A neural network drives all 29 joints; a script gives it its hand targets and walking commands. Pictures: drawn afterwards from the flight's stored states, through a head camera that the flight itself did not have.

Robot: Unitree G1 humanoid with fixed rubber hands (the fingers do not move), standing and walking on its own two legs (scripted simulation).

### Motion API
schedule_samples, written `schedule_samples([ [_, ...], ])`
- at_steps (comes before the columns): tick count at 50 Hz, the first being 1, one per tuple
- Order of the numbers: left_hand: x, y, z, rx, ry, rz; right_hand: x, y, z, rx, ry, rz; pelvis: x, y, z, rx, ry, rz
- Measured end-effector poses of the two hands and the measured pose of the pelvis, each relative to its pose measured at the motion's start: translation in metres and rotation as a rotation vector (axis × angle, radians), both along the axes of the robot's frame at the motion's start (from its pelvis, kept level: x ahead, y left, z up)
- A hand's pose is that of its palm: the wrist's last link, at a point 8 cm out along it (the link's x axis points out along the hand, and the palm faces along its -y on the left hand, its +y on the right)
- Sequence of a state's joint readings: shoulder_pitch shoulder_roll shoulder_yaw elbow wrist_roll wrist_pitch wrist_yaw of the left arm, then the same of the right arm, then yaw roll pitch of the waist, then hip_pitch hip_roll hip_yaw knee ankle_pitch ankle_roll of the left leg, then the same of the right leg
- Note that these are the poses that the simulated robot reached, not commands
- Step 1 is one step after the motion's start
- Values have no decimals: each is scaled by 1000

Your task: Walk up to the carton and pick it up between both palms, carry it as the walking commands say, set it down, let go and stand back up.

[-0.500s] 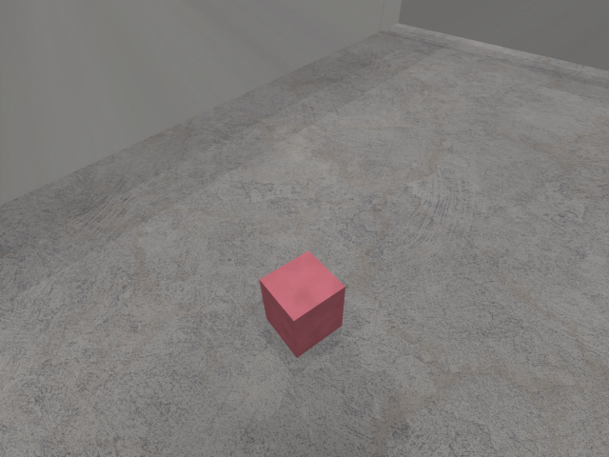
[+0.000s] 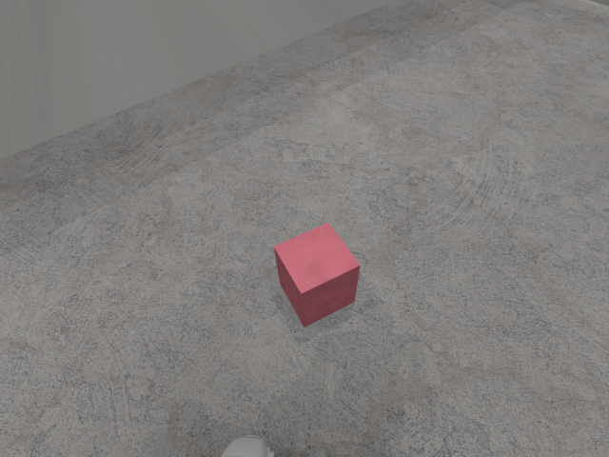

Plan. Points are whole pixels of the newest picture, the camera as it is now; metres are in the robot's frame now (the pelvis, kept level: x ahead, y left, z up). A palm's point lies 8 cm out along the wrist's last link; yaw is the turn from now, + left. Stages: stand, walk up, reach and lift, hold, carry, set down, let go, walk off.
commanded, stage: walk up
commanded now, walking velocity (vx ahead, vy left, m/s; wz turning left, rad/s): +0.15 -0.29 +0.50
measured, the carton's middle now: (316, 275) +0.74 +0.00 -0.64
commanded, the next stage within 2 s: none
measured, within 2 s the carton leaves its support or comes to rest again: neither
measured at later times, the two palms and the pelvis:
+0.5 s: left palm (233, 448) +0.15 +0.13 -0.14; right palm (562, 422) +0.19 -0.36 -0.15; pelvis +0.11 -0.12 -0.02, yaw +12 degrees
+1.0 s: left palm out of the picture +0.13 +0.02 -0.16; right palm (558, 322) +0.34 -0.41 -0.14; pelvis +0.20 -0.20 -0.02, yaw +21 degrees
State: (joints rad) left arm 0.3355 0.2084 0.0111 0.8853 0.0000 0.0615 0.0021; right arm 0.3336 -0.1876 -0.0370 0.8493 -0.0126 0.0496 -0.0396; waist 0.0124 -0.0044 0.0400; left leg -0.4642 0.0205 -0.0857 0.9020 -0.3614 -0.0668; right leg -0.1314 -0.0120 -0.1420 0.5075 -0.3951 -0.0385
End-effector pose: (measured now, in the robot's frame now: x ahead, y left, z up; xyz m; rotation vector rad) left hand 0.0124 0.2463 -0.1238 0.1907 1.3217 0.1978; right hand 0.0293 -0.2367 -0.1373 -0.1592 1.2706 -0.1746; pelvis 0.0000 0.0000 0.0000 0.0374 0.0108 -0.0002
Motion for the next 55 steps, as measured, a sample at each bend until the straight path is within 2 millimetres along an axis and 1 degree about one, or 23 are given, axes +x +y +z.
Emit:
schedule_samples([
  [4, -7, -17, -4, 2, 6, 79, 40, -12, -5, 17, -20, 74, 20, -16, -5, 3, -7, 71],
  [8, -8, -32, -16, -15, 15, 164, 78, -21, -10, 0, -6, 158, 40, -27, -13, -15, 11, 156],
  [10, -9, -39, -25, -26, 32, 194, 94, -25, -13, -22, 2, 186, 49, -31, -19, -23, 19, 186],
  [12, -5, -44, -35, -40, 50, 192, 103, -31, -16, -48, -1, 182, 57, -34, -26, -34, 19, 186],
  [13, 1, -48, -36, -45, 51, 188, 104, -36, -15, -62, 4, 178, 60, -38, -25, -30, 17, 185],
  [15, 20, -57, -35, -51, 32, 176, 107, -50, -9, -89, 9, 164, 67, -47, -22, -24, 21, 177],
  [17, 46, -65, -31, -51, -8, 164, 114, -62, -4, -102, 11, 162, 74, -58, -18, -28, 25, 176],
  [19, 75, -74, -27, -45, -70, 163, 124, -73, -1, -103, 17, 181, 81, -71, -15, -34, 31, 193],
  [21, 103, -85, -23, -37, -123, 160, 136, -87, -2, -96, 17, 197, 90, -87, -15, -36, 44, 206],
  [23, 127, -100, -21, -27, -157, 151, 147, -104, -6, -87, 21, 202, 100, -106, -17, -33, 54, 210],
  [24, 136, -109, -21, -21, -168, 148, 153, -114, -10, -80, 20, 203, 106, -116, -19, -28, 58, 210],
  [26, 145, -127, -15, -18, -180, 167, 167, -128, -12, -69, 25, 224, 117, -131, -17, -30, 48, 231],
  [28, 145, -138, -7, -7, -184, 201, 186, -136, -10, -58, 17, 253, 128, -143, -13, -15, 39, 262],
  [31, 139, -153, -1, 7, -168, 248, 219, -142, -8, -34, -16, 290, 147, -158, -9, -3, 29, 298],
  [34, 128, -169, -1, 12, -136, 294, 247, -146, -9, -12, -39, 328, 161, -169, -9, 3, 27, 330],
  [37, 114, -186, -6, 3, -91, 332, 271, -149, -11, -5, -51, 362, 171, -179, -11, -1, 21, 356],
  [41, 96, -207, -16, -27, -28, 366, 296, -153, -11, -17, -64, 386, 181, -188, -16, -20, 23, 371],
  [45, 91, -219, -28, -62, 5, 390, 310, -158, -10, -52, -64, 403, 189, -192, -21, -50, 28, 388],
  [47, 95, -222, -35, -79, 6, 387, 313, -162, -9, -77, -70, 396, 192, -192, -25, -62, 23, 384],
  [49, 106, -223, -39, -90, -8, 367, 312, -169, -6, -99, -77, 376, 194, -194, -25, -65, 12, 368],
  [52, 138, -223, -34, -90, -73, 343, 309, -184, 4, -115, -77, 348, 205, -200, -18, -73, -2, 352],
  [55, 178, -226, -25, -92, -143, 316, 317, -197, 14, -117, -82, 335, 219, -210, -11, -79, 1, 340],
])
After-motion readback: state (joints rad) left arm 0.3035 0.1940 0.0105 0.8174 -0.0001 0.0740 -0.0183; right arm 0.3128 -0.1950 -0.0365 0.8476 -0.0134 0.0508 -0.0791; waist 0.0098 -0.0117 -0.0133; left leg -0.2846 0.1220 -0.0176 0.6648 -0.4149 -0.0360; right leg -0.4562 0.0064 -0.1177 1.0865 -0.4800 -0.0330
